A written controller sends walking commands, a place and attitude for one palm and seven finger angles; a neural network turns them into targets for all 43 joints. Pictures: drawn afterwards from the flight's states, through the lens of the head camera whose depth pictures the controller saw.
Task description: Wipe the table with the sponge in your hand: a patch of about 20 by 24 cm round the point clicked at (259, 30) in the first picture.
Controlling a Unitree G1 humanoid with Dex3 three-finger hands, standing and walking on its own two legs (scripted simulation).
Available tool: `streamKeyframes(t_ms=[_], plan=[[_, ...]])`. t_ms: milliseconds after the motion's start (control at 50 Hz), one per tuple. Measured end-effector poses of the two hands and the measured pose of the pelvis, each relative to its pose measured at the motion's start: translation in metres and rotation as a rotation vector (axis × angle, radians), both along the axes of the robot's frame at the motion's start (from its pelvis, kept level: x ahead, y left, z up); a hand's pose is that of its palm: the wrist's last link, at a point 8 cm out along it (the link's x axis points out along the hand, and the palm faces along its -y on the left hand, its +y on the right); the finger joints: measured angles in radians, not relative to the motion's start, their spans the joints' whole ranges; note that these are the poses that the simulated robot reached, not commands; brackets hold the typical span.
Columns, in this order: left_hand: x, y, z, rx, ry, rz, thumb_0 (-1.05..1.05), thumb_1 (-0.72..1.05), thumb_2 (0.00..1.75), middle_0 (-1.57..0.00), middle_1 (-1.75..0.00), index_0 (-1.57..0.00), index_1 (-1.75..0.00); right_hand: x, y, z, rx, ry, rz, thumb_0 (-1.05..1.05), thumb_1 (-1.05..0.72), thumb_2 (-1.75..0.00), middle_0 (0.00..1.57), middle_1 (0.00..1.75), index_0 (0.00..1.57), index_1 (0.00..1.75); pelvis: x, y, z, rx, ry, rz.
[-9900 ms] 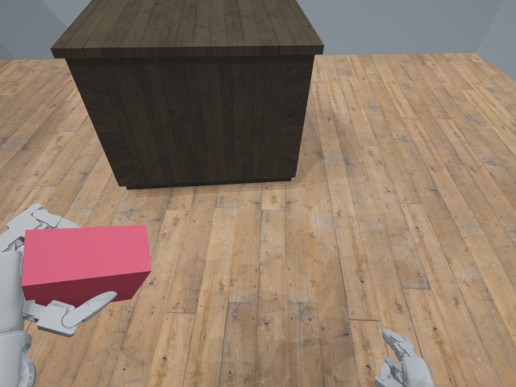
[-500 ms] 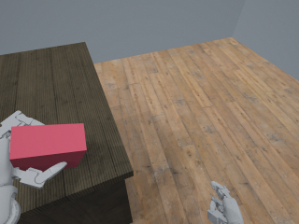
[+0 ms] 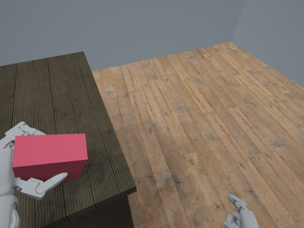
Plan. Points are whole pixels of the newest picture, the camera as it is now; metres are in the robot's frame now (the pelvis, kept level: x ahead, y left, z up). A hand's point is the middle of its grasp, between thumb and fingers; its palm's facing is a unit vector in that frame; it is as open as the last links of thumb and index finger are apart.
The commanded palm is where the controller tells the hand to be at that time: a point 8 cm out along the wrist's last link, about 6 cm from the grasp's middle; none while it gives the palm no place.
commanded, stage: look again from close up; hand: left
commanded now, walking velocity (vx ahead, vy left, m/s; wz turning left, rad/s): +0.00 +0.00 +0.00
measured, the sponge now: (61, 160) +0.22 +0.21 +0.13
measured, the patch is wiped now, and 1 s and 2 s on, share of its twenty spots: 0.00 0.00 0.00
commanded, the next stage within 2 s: shuffle to correct the standing spot in 0.40 s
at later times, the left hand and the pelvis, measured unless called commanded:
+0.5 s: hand (34, 154) +0.23 +0.27 +0.13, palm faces +0.28 -0.87 -0.42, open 10.0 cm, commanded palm +0.17 +0.30 +0.17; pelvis +0.00 +0.03 -0.01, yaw -2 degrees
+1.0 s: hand (19, 176) +0.18 +0.26 +0.15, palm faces +0.36 -0.83 -0.42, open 10.0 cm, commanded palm +0.12 +0.29 +0.17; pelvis -0.04 +0.02 -0.01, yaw +0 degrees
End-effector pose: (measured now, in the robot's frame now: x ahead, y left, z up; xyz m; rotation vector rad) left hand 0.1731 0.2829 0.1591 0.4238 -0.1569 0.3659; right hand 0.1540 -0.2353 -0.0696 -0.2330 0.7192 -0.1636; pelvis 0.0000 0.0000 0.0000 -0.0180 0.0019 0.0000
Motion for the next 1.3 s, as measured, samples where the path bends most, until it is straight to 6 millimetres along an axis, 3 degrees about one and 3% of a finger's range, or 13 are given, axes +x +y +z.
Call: streamKeyframes(t_ms=[100, 160, 200, 240, 340, 400, 580, 740, 860, 1000, 1140, 1220, 1300], plan=[[0.002, 0.008, 0.006, 0.063, -0.005, 0.000, 0.00, -0.48, 1.01, -0.76, -1.35, -0.75, -1.35, 0.006, 0.010, 0.001, 0.005, -0.010, 0.037, 0.01, -0.90, -0.90, 0.20, 0.30, 0.21, 0.30, -0.001, 0.001, 0.000, -0.006, 0.002, 0.005], [0.022, 0.039, 0.037, 0.202, -0.140, 0.024, -0.01, -0.48, 1.01, -0.76, -1.35, -0.75, -1.35, 0.005, 0.017, -0.006, 0.005, 0.020, 0.106, 0.01, -0.90, -0.90, 0.20, 0.30, 0.20, 0.30, -0.013, -0.002, -0.003, -0.004, 0.004, -0.001], [0.030, 0.050, 0.043, 0.176, -0.177, 0.057, -0.01, -0.48, 1.01, -0.76, -1.35, -0.75, -1.35, 0.004, 0.020, -0.007, 0.038, 0.015, 0.102, 0.01, -0.90, -0.90, 0.20, 0.30, 0.21, 0.30, -0.017, 0.002, -0.004, -0.002, 0.005, -0.022], [0.032, 0.043, 0.035, 0.141, -0.154, 0.032, -0.01, -0.48, 1.01, -0.75, -1.35, -0.75, -1.35, 0.001, 0.021, -0.006, 0.069, -0.009, 0.076, 0.01, -0.90, -0.90, 0.20, 0.30, 0.21, 0.30, -0.017, 0.008, -0.004, -0.001, 0.008, -0.041], [0.025, 0.004, -0.009, 0.057, 0.027, -0.160, 0.00, -0.48, 1.01, -0.75, -1.35, -0.75, -1.35, -0.012, 0.025, -0.002, 0.057, -0.017, 0.009, 0.01, -0.90, -0.90, 0.20, 0.30, 0.21, 0.30, -0.009, 0.022, -0.004, 0.001, 0.012, -0.064], [0.022, 0.005, -0.025, 0.034, 0.083, -0.195, 0.00, -0.48, 1.01, -0.75, -1.35, -0.75, -1.35, -0.019, 0.028, -0.002, 0.023, 0.014, -0.006, 0.01, -0.90, -0.90, 0.20, 0.30, 0.21, 0.30, -0.006, 0.026, -0.004, 0.000, 0.010, -0.058], [0.028, 0.047, 0.005, 0.071, -0.110, -0.067, -0.01, -0.48, 1.01, -0.75, -1.35, -0.75, -1.35, -0.003, 0.043, 0.001, -0.019, 0.014, 0.050, 0.01, -0.90, -0.90, 0.20, 0.30, 0.21, 0.30, 0.001, 0.036, -0.006, -0.009, 0.006, -0.036], [0.020, 0.041, 0.001, 0.066, -0.088, -0.093, -0.01, -0.48, 1.01, -0.75, -1.35, -0.75, -1.35, 0.026, 0.064, 0.008, 0.009, -0.072, 0.110, 0.01, -0.90, -0.90, 0.20, 0.30, 0.21, 0.30, -0.004, 0.040, -0.008, 0.005, 0.021, -0.027], [-0.003, 0.033, 0.000, 0.096, -0.052, -0.081, -0.01, -0.48, 1.01, -0.75, -1.35, -0.75, -1.35, 0.027, 0.069, 0.003, 0.039, -0.084, 0.164, 0.01, -0.90, -0.90, 0.20, 0.30, 0.21, 0.30, -0.019, 0.029, -0.011, 0.005, 0.022, -0.016], [-0.035, 0.017, 0.008, 0.103, -0.098, -0.064, -0.01, -0.48, 1.01, -0.75, -1.35, -0.75, -1.35, 0.000, 0.051, -0.009, 0.034, -0.045, 0.170, 0.01, -0.90, -0.90, 0.20, 0.30, 0.21, 0.30, -0.042, 0.015, -0.013, -0.020, 0.036, -0.003], [-0.050, 0.020, 0.003, 0.106, -0.117, -0.108, -0.01, -0.48, 1.01, -0.75, -1.35, -0.75, -1.35, -0.056, 0.024, -0.013, -0.050, 0.067, 0.075, 0.01, -0.90, -0.90, 0.20, 0.30, 0.21, 0.30, -0.063, 0.020, -0.012, -0.011, 0.061, 0.005], [-0.059, 0.026, 0.006, 0.123, -0.095, -0.108, -0.01, -0.48, 1.01, -0.75, -1.35, -0.75, -1.35, -0.086, 0.020, -0.007, -0.053, 0.083, 0.052, 0.01, -0.90, -0.90, 0.20, 0.30, 0.21, 0.30, -0.080, 0.016, -0.005, -0.025, 0.067, 0.001], [-0.075, 0.016, 0.012, 0.107, -0.096, -0.113, -0.01, -0.48, 1.01, -0.75, -1.35, -0.75, -1.35, -0.108, 0.020, -0.004, -0.015, 0.060, 0.053, 0.01, -0.90, -0.90, 0.20, 0.30, 0.21, 0.30, -0.099, 0.012, -0.001, -0.040, 0.070, -0.027]])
